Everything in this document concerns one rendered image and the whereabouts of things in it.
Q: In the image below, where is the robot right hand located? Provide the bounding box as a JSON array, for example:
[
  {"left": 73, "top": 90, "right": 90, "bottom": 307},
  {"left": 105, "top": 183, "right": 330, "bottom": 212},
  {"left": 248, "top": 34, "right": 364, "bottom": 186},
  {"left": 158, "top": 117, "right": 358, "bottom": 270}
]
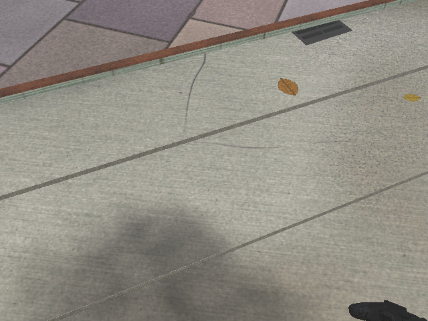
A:
[{"left": 348, "top": 300, "right": 427, "bottom": 321}]

